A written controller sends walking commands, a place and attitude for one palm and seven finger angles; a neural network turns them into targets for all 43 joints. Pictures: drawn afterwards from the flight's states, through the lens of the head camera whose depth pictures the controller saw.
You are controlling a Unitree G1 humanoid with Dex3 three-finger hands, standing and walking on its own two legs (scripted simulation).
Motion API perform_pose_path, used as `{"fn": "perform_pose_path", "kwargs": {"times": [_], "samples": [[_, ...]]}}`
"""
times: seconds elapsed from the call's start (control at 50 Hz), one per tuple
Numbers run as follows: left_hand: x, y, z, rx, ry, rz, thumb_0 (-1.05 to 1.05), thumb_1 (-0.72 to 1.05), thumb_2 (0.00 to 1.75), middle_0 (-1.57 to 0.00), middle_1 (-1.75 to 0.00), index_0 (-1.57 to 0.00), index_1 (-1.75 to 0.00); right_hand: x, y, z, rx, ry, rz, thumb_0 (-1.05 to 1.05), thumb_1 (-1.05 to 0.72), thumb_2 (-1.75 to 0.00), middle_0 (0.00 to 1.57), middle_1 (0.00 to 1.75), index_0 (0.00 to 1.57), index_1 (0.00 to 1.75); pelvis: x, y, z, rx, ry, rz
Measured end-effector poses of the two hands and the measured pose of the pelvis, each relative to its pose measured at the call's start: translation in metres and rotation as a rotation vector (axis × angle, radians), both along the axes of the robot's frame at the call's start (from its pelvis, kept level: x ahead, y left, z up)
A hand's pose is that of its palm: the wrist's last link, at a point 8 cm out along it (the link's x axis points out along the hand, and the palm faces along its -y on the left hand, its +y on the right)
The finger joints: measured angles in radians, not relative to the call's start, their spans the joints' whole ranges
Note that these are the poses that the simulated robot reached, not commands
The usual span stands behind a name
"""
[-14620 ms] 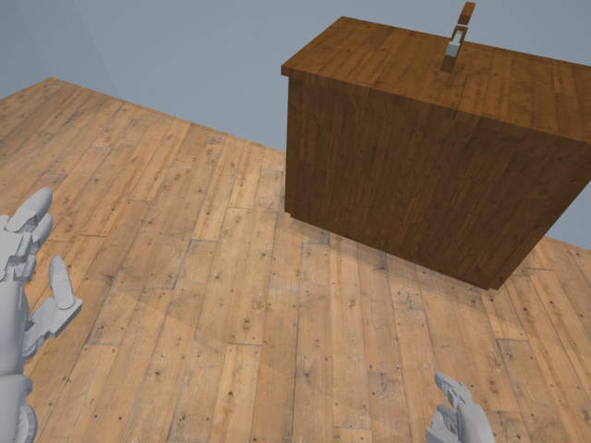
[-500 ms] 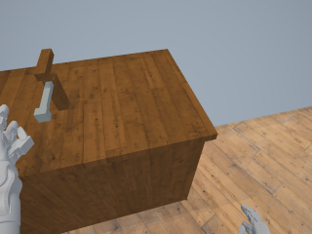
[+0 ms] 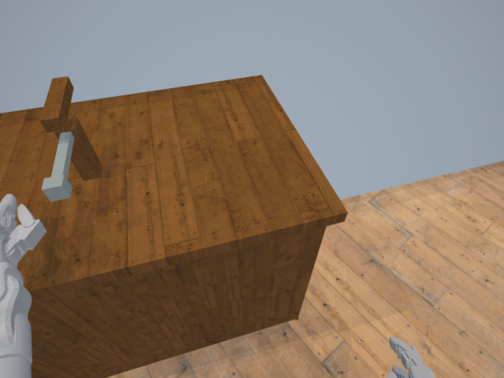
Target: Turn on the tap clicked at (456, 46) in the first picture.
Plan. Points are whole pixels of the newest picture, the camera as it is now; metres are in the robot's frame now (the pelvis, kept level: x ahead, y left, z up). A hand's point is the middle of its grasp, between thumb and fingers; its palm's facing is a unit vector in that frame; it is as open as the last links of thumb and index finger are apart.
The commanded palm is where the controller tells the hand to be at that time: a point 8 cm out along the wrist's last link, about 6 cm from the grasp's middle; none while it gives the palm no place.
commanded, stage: push the lever round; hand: left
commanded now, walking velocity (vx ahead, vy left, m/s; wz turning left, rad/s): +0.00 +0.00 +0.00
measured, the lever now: (57, 188) +0.35 +0.32 +0.13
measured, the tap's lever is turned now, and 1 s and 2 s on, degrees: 0 1 19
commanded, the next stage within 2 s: none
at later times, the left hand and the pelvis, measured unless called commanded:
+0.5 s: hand (56, 217) +0.31 +0.32 +0.11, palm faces +0.53 -0.85 -0.09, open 7.8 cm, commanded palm +0.26 +0.35 +0.11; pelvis +0.01 +0.01 +0.00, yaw +0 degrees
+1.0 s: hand (74, 220) +0.31 +0.29 +0.11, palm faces +0.56 -0.83 -0.08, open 7.8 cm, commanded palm +0.26 +0.32 +0.11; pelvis +0.00 +0.00 +0.00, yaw +1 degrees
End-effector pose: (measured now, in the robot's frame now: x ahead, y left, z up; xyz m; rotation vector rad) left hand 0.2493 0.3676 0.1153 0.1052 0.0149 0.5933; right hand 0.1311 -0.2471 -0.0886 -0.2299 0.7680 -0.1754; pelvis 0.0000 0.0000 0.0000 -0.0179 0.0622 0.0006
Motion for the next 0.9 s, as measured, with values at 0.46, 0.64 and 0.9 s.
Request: {"fn": "perform_pose_path", "kwargs": {"times": [0.46,0.64,0.9], "samples": [[0.016,-0.015,-0.001,-0.010,-0.010,-0.040,0.02,0.90,0.90,-0.15,-0.15,-0.15,-0.15,0.029,0.017,0.006,0.005,-0.043,0.043,0.02,-0.91,-0.90,0.20,0.30,0.20,0.30,0.007,0.008,0.000,-0.002,0.005,0.009],[0.009,-0.019,-0.004,-0.022,0.021,-0.026,0.02,0.90,0.90,-0.15,-0.15,-0.15,-0.15,0.025,0.014,0.003,0.018,-0.014,0.031,0.02,-0.91,-0.90,0.20,0.30,0.20,0.30,0.010,0.006,0.001,0.000,-0.004,0.007],[0.011,-0.036,-0.004,-0.023,-0.011,-0.020,0.02,0.91,0.91,-0.15,-0.15,-0.15,-0.15,0.025,0.006,0.000,0.007,-0.009,0.039,0.02,-0.91,-0.90,0.20,0.30,0.20,0.30,0.004,-0.002,-0.001,0.001,-0.007,0.017]]}}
